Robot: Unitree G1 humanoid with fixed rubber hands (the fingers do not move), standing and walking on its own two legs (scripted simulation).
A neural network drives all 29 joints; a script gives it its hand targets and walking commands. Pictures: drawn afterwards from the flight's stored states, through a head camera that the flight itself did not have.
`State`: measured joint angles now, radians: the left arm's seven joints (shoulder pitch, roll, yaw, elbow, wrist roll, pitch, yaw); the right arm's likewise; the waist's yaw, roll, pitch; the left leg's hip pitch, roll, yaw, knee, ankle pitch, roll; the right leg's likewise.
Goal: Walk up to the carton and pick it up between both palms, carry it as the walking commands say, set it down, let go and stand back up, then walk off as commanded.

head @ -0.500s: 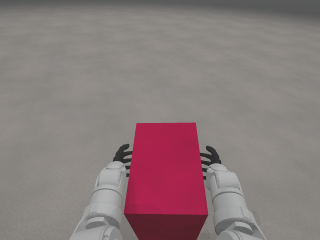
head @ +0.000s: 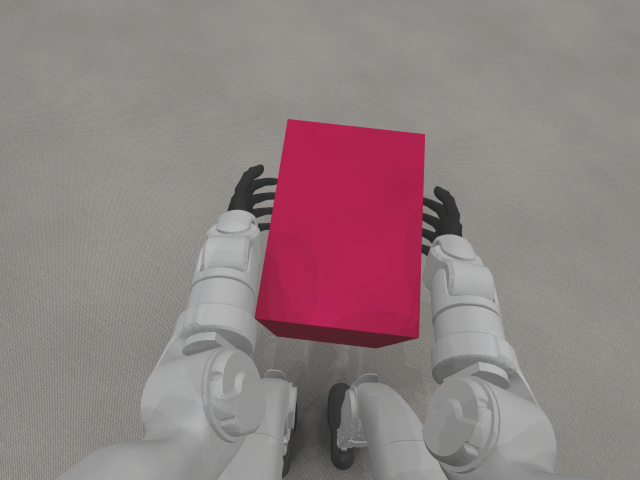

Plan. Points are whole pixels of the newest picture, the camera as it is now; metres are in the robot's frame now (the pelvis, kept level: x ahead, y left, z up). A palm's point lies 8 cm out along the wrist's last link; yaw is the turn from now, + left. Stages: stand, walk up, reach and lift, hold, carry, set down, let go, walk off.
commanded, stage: set down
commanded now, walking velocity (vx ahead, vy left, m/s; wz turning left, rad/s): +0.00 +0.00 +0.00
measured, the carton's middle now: (339, 251) +0.42 +0.00 -0.07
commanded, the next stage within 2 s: none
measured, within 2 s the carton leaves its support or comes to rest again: neither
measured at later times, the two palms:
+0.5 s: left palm (266, 210) +0.47 +0.11 -0.07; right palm (432, 238) +0.45 -0.15 -0.08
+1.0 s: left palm (261, 237) +0.51 +0.14 -0.22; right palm (396, 257) +0.48 -0.13 -0.22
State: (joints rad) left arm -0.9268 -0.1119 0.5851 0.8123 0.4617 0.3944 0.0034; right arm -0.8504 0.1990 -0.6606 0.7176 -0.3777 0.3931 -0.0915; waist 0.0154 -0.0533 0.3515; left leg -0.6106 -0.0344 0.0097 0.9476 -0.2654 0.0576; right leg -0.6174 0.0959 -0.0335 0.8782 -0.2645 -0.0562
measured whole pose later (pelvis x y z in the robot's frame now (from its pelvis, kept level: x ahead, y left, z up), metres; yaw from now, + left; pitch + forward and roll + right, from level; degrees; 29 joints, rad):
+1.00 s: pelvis +0.12 -0.01 -0.11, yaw +6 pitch +40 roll +0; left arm -0.67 -0.05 0.18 0.72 0.06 0.03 0.07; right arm -0.47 0.19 -0.33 0.46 -0.09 0.06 -0.18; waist -0.02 0.02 -0.14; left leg -1.60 -0.18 -0.07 1.44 -0.51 0.02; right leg -1.61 0.12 -0.01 1.42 -0.48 -0.04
